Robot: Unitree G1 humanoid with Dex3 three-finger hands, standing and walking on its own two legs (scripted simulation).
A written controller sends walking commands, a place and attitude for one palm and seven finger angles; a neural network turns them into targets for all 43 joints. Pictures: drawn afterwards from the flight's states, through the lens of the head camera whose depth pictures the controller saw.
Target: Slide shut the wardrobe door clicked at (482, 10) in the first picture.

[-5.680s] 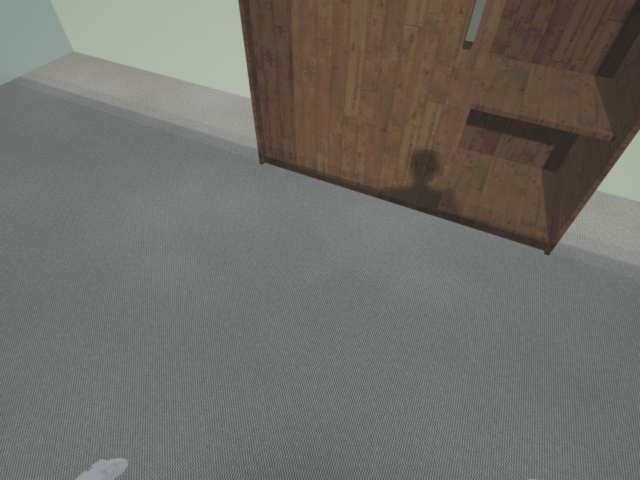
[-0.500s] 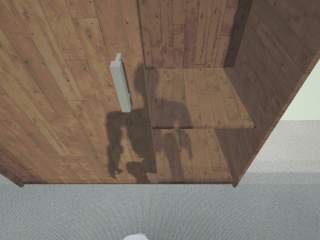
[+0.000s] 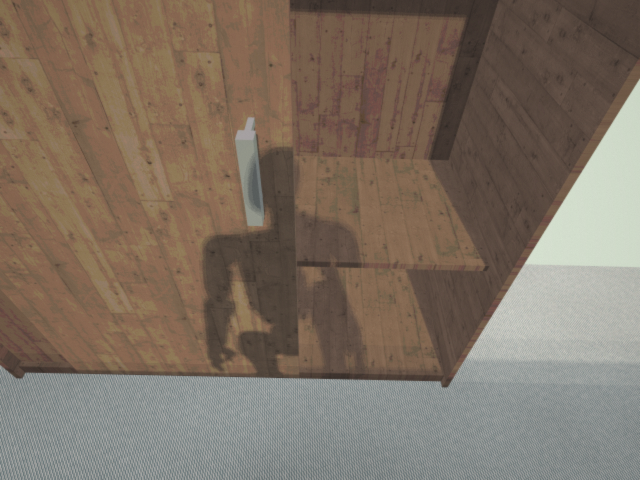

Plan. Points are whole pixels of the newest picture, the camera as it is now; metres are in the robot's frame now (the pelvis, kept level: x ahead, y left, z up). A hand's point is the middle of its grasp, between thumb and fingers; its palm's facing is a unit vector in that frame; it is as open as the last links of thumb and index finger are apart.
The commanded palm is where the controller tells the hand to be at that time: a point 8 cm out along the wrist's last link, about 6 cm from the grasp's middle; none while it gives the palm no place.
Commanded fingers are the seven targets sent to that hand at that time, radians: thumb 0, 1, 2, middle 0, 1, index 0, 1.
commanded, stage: come to a stop and stand still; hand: left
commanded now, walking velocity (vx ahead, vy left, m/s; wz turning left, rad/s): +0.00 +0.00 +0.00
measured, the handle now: (253, 173) +0.54 +0.13 +0.10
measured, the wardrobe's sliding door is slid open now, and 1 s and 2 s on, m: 0.47 0.47 0.47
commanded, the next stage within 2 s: look again from close up in 0.36 s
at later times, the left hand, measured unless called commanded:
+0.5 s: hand out of the picture -0.03 +0.16 -0.17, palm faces +0.05 -0.99 -0.15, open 7.4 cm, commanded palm none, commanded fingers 0.00 0.90 0.90 -0.20 -0.30 -0.20 -0.30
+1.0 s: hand out of the picture +0.03 +0.16 -0.17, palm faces +0.02 -0.98 -0.17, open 7.4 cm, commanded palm none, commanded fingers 0.00 0.90 0.90 -0.20 -0.30 -0.20 -0.30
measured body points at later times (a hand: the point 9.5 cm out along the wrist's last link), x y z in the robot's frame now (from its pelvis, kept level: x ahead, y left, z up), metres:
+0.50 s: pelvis +0.01 +0.01 +0.00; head +0.00 +0.01 +0.45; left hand -0.03 +0.21 -0.16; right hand +0.01 -0.21 -0.15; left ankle +0.10 +0.10 -0.73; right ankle +0.01 -0.12 -0.73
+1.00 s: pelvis +0.06 +0.00 +0.01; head +0.07 +0.00 +0.46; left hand +0.03 +0.22 -0.15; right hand +0.05 -0.22 -0.15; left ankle +0.10 +0.10 -0.73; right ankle +0.01 -0.12 -0.73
